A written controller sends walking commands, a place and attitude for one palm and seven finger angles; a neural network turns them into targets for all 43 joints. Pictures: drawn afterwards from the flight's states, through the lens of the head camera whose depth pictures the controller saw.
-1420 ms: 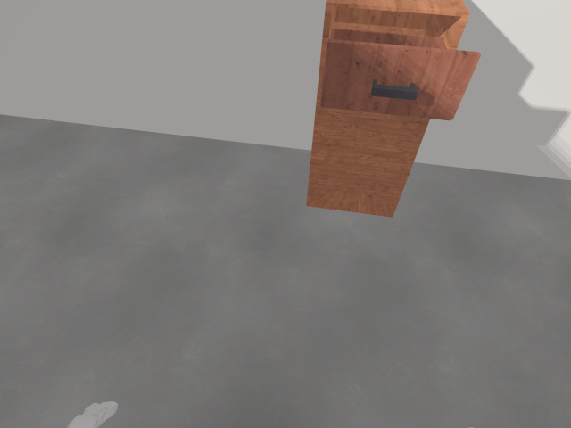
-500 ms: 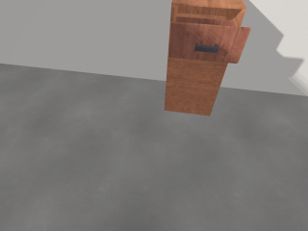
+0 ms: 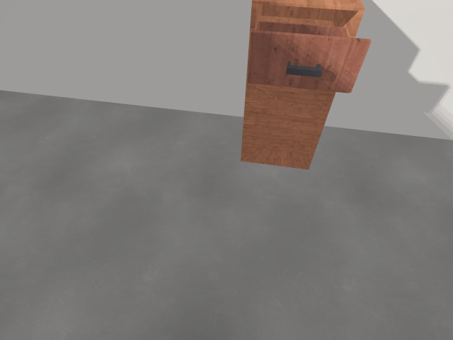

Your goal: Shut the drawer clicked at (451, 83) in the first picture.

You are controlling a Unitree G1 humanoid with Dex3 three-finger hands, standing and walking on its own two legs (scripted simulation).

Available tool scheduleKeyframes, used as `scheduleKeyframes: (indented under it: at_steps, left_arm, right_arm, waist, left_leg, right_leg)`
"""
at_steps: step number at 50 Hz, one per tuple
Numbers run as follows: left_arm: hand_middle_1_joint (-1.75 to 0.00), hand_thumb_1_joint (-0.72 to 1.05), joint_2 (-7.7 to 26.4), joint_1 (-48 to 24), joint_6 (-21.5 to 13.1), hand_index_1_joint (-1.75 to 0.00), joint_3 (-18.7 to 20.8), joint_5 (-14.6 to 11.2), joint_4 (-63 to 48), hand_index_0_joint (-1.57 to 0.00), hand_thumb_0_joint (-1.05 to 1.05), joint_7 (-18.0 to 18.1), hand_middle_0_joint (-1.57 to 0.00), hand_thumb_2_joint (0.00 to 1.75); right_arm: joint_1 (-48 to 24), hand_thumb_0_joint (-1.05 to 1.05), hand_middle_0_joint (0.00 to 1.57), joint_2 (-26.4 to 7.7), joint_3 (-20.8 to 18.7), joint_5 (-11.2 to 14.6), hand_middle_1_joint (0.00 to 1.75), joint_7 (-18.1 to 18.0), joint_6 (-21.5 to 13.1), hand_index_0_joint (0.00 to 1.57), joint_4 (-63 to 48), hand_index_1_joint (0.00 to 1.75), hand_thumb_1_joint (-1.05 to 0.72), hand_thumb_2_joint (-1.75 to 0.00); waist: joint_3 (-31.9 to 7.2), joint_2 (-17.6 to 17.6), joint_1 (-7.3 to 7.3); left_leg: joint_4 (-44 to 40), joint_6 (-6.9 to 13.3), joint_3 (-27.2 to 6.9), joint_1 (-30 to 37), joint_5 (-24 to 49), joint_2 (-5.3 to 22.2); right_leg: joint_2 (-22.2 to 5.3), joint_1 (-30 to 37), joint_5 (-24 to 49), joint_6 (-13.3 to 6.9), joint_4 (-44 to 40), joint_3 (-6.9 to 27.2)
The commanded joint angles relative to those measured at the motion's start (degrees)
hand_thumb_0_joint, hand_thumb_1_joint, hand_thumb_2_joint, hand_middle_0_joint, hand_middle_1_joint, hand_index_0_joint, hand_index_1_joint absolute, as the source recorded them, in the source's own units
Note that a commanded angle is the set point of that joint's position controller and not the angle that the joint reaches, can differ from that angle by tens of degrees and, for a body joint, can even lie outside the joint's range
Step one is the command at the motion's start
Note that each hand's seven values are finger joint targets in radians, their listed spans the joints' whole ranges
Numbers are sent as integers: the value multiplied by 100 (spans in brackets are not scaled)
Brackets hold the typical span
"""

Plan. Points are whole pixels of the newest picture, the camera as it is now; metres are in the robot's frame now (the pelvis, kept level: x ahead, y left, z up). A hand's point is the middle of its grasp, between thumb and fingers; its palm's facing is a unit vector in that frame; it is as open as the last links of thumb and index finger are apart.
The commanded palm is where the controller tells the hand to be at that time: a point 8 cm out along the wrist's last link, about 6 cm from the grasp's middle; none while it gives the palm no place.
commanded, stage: look at it before walking up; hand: left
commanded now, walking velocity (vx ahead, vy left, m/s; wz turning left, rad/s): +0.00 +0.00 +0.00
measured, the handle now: (303, 68) +0.92 -0.21 +0.03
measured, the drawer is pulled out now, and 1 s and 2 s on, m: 0.28 0.28 0.28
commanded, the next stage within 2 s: walk to a spot facing it in 0.12 s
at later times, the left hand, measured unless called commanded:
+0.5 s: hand out of the picture +0.07 +0.22 -0.17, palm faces -0.10 -0.95 -0.29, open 7.4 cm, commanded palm none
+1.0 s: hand out of the picture +0.06 +0.13 -0.15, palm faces -0.25 -0.94 -0.24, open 7.4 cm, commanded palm none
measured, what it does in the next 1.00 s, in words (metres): lifts its left foot, turning right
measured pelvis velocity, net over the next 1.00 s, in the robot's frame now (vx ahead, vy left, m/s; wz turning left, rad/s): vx -0.02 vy -0.05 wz -0.35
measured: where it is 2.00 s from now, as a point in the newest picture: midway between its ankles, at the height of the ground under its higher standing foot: outside the picture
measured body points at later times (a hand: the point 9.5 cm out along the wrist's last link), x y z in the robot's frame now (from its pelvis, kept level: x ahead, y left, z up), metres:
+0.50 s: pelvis -0.01 +0.00 -0.01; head +0.02 -0.01 +0.44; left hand +0.08 +0.27 -0.15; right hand +0.06 -0.28 -0.15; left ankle -0.01 +0.13 -0.75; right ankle +0.00 -0.11 -0.74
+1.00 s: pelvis -0.02 -0.05 +0.00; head +0.00 -0.08 +0.45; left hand +0.07 +0.18 -0.14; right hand -0.01 -0.33 -0.15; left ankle +0.02 +0.13 -0.66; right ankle -0.03 -0.10 -0.75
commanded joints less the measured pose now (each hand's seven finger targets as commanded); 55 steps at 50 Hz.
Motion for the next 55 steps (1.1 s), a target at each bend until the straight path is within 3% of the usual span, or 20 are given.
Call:
scheduleKeyframes:
  at_steps: [1, 13, 16, 20, 22, 24, 26, 27, 29, 31, 32, 33, 34, 35, 36, 37, 39, 42, 46, 55]
  left_arm:
    - [-30, 90, 1198, -193, -117, -30, 268, 14, -341, -20, 0, 106, -20, 90]
    - [-30, 90, 1226, -201, -104, -30, 299, 12, -396, -20, 0, 96, -20, 90]
    - [-30, 90, 658, 142, 83, -30, 238, 11, -423, -20, 0, 123, -20, 90]
    - [-30, 90, 648, 284, 211, -30, 333, 45, -679, -20, 0, 102, -20, 90]
    - [-30, 90, 600, 313, 251, -30, 365, 53, -825, -20, 0, 74, -20, 90]
    - [-30, 90, 464, 341, 287, -30, 389, 51, -967, -20, 0, 34, -20, 90]
    - [-30, 90, 270, 333, 344, -30, 432, 62, -1107, -20, 0, 6, -20, 90]
    - [-30, 90, 229, 400, 358, -30, 462, 58, -1156, -20, 0, -4, -20, 90]
    - [-30, 90, 136, 626, 354, -30, 490, 62, -1200, -20, 0, -45, -20, 90]
    - [-30, 90, 95, 1234, 282, -30, 539, 69, -1064, -20, 0, -63, -20, 90]
    - [-30, 90, 454, 1512, 181, -30, 611, 115, -999, -20, 0, -30, -20, 90]
    - [-30, 90, 1078, 1541, 88, -30, 712, 152, -1043, -20, 0, 72, -20, 90]
    - [-30, 90, 1015, 1612, 118, -30, 696, 51, -1086, -20, 0, 142, -20, 90]
    - [-30, 90, 818, 1351, 131, -30, 703, 67, -1148, -20, 0, 171, -20, 90]
    - [-30, 90, 687, 1056, 127, -30, 696, 65, -1228, -20, 0, 162, -20, 90]
    - [-30, 90, 527, 849, 113, -30, 646, 41, -1287, -20, 0, 146, -20, 90]
    - [-30, 90, 350, 903, 50, -30, 616, 22, -1262, -20, 0, 128, -20, 90]
    - [-30, 90, 334, 1177, -26, -30, 639, 33, -1158, -20, 0, 92, -20, 90]
    - [-30, 90, 240, 1525, -125, -30, 641, 40, -1039, -20, 0, 55, -20, 90]
    - [-30, 90, 185, 1927, -229, -30, 622, 87, -958, -20, 0, 47, -20, 90]
  right_arm:
    - [-253, 0, 20, -1163, -215, -20, 30, -69, -150, 20, -365, 30, -90, -90]
    - [-269, 0, 20, -1218, -240, -29, 30, -101, -157, 20, -399, 30, -90, -90]
    - [115, 0, 20, -556, -166, -35, 30, -136, -42, 20, -430, 30, -90, -90]
    - [272, 0, 20, -606, -294, -40, 30, -183, 61, 20, -700, 30, -90, -90]
    - [262, 0, 20, -652, -365, -52, 30, -191, 88, 20, -852, 30, -90, -90]
    - [247, 0, 20, -745, -432, -58, 30, -193, 90, 20, -985, 30, -90, -90]
    - [208, 0, 20, -749, -483, -73, 30, -178, 48, 20, -1091, 30, -90, -90]
    - [107, 0, 20, -727, -497, -79, 30, -176, 36, 20, -1163, 30, -90, -90]
    - [-113, 0, 20, -687, -539, -104, 30, -175, 32, 20, -1284, 30, -90, -90]
    - [-206, 0, 20, -652, -576, -97, 30, -158, 80, 20, -1311, 30, -90, -90]
    - [-67, 0, 20, -403, -541, -47, 30, -131, 137, 20, -1337, 30, -90, -90]
    - [81, 0, 20, 94, -438, -45, 30, -105, 142, 20, -1557, 30, -90, -90]
    - [-30, 0, 20, -76, -462, -26, 30, -139, 184, 20, -1598, 30, -90, -90]
    - [-56, 0, 20, -54, -489, -19, 30, -137, 195, 20, -1546, 30, -90, -90]
    - [-138, 0, 20, -60, -484, -26, 30, -123, 165, 20, -1486, 30, -90, -90]
    - [-108, 0, 20, -104, -497, -46, 30, -108, 157, 20, -1402, 30, -90, -90]
    - [88, 0, 20, -17, -491, -95, 30, -68, 153, 20, -1301, 30, -90, -90]
    - [98, 0, 20, 21, -492, -142, 30, -37, 144, 20, -1312, 30, -90, -90]
    - [-68, 0, 20, 25, -503, -170, 30, 6, 62, 20, -1413, 30, -90, -90]
    - [-546, 0, 20, 98, -463, -133, 30, 50, -64, 20, -1778, 30, -90, -90]
  waist:
    - [-388, -11, 23]
    - [-431, 15, 21]
    - [-393, -34, -2]
    - [-356, -13, -21]
    - [-292, 199, -21]
    - [-185, 670, -16]
    - [-88, 1162, -1]
    - [-79, 1131, 69]
    - [-173, 985, 222]
    - [-375, 601, 498]
    - [-407, -612, 581]
    - [-262, -2343, 455]
    - [-444, -1737, 505]
    - [-310, -1264, 366]
    - [-178, -1122, 303]
    - [-117, -762, 214]
    - [-322, -376, 156]
    - [-401, -315, 212]
    - [-296, -455, 298]
    - [-36, -599, 444]
  left_leg:
    - [-309, 182, -483, 71, 932, 652]
    - [-217, 158, -359, 304, 1209, 707]
    - [134, 52, -59, 237, 1211, 729]
    - [399, 94, 38, 147, 1018, 871]
    - [370, 180, -40, 87, 766, 1033]
    - [77, 434, -333, -23, 729, 1448]
    - [-308, 974, -651, -185, 1392, 2103]
    - [-252, 1066, -539, -278, 1596, 2190]
    - [128, 921, -149, -387, 1747, 2099]
    - [1199, 452, 408, -721, 1124, 1739]
    - [2569, -5, 830, -1229, -100, 1084]
    - [4111, -332, 760, -2722, -2284, 168]
    - [4479, -257, -38, -2491, -2254, 277]
    - [4600, -209, -202, -2546, -1845, 437]
    - [4703, -232, -191, -2661, -1529, 474]
    - [4730, -274, -202, -2598, -1125, 517]
    - [4578, -330, -121, -2481, -724, 517]
    - [4473, -372, -114, -2748, -476, 480]
    - [4322, -409, -172, -3190, -313, 498]
    - [3409, -419, -165, -3226, -409, 425]
  right_leg:
    - [-683, 83, 1105, -165, -390, 621]
    - [-655, 61, 1553, -197, -344, 682]
    - [-623, -168, 1897, -141, 4, 781]
    - [-483, -584, 1891, -164, 497, 877]
    - [-307, -908, 1555, -129, 834, 822]
    - [-29, -1208, 774, -30, 1613, 505]
    - [57, -1503, -1507, 123, 2955, 64]
    - [-80, -1491, -1700, 131, 3158, 127]
    - [-262, -1173, -1543, 83, 2673, 26]
    - [-214, -238, -399, 96, 1302, -189]
    - [-662, 151, 689, -1, 18, 568]
    - [-1992, 393, 2492, -498, -523, 2983]
    - [-2183, 139, 2845, -938, -576, 2942]
    - [-1958, 29, 1971, -1078, -593, 2496]
    - [-1691, -111, 1511, -1064, -570, 2559]
    - [-1487, -179, 1429, -1018, -515, 2266]
    - [-1232, -39, 901, -918, -603, 2053]
    - [-1103, 225, -155, -900, -828, 2224]
    - [-1031, 555, -897, -908, -1051, 2516]
    - [-980, 525, -734, -1157, -1113, 2954]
